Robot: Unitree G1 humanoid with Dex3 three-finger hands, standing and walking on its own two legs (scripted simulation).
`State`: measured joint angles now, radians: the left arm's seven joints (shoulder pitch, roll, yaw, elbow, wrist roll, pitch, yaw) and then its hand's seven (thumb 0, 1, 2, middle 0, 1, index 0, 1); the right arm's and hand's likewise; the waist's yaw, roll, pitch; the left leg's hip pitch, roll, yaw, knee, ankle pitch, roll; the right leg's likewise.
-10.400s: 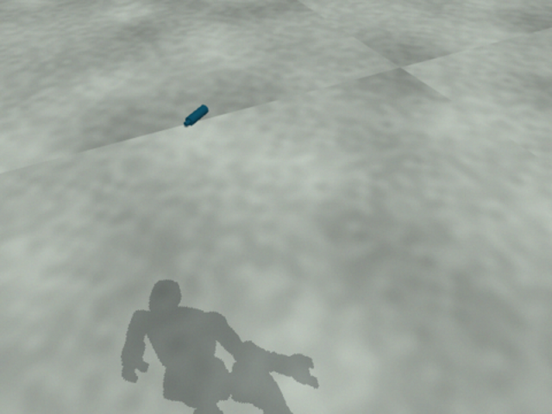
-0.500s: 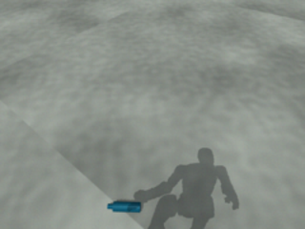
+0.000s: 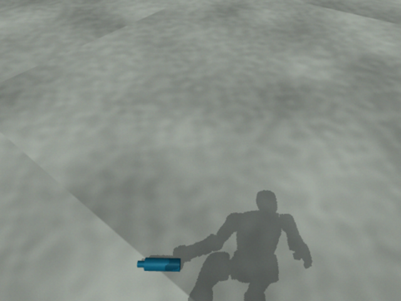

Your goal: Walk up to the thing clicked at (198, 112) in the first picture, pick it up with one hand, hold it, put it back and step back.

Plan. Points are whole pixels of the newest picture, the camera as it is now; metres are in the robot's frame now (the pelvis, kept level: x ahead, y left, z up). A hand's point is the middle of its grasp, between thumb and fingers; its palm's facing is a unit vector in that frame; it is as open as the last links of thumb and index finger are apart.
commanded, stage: walk up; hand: left
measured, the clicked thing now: (158, 264) +0.40 +0.23 -0.75
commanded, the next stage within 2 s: stand in 1.02 s
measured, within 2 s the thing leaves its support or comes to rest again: neither
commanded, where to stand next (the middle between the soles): +0.02 -0.03 m, yaw -1 degrees
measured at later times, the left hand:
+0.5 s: hand out of the picture +0.07 +0.25 -0.16, palm faces -0.03 -0.94 -0.33, open 7.4 cm
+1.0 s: hand out of the picture +0.09 +0.24 -0.16, palm faces -0.05 -0.94 -0.33, open 7.4 cm
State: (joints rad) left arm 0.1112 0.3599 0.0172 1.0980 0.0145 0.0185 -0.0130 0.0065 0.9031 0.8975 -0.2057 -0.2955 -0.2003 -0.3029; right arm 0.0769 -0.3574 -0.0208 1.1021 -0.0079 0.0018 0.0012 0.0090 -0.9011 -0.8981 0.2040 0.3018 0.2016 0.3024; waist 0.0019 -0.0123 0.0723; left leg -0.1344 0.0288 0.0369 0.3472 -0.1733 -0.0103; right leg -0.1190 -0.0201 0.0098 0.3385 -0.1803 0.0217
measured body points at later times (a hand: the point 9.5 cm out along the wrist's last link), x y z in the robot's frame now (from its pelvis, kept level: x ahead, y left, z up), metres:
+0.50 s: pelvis +0.00 -0.01 +0.00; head +0.01 -0.01 +0.45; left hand +0.07 +0.30 -0.13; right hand +0.07 -0.32 -0.13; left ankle +0.01 +0.13 -0.75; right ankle +0.00 -0.13 -0.75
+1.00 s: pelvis +0.00 -0.01 +0.00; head +0.02 +0.00 +0.45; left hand +0.09 +0.29 -0.13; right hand +0.08 -0.32 -0.13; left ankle +0.01 +0.13 -0.75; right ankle +0.00 -0.13 -0.75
